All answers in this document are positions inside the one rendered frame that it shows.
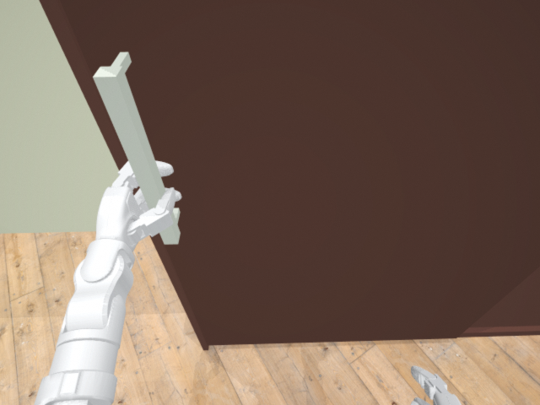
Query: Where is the robot left forearm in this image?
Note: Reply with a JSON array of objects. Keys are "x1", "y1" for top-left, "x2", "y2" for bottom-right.
[{"x1": 34, "y1": 239, "x2": 135, "y2": 405}]

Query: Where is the robot left hand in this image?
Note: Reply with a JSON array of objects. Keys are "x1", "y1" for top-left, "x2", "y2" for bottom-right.
[{"x1": 95, "y1": 160, "x2": 181, "y2": 251}]

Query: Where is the robot right hand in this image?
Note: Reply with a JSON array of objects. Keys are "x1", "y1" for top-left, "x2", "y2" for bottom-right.
[{"x1": 411, "y1": 365, "x2": 461, "y2": 405}]

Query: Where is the wardrobe door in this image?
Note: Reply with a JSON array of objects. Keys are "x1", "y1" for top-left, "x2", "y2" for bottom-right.
[
  {"x1": 60, "y1": 0, "x2": 540, "y2": 345},
  {"x1": 470, "y1": 267, "x2": 540, "y2": 327}
]

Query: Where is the handle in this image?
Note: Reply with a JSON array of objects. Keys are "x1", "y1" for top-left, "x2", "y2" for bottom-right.
[{"x1": 93, "y1": 52, "x2": 181, "y2": 245}]

